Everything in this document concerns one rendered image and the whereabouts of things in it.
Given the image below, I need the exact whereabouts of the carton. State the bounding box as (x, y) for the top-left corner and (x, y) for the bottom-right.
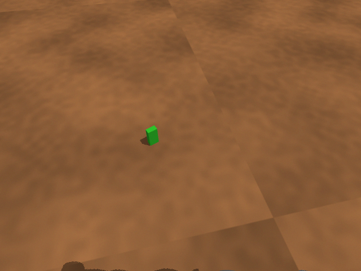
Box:
(146, 126), (159, 146)

